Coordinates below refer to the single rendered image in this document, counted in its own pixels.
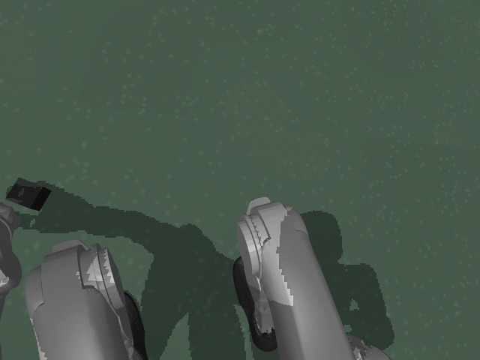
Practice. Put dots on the cube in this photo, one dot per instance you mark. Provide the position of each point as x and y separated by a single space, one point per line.
28 194

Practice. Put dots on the left robot foot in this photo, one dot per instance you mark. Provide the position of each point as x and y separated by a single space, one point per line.
137 328

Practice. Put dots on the right robot foot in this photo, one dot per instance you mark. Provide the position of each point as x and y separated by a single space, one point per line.
264 341

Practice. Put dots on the left robot arm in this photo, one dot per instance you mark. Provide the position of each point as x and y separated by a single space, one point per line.
10 268

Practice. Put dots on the right robot hand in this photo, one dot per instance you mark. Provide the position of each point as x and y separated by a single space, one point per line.
363 352

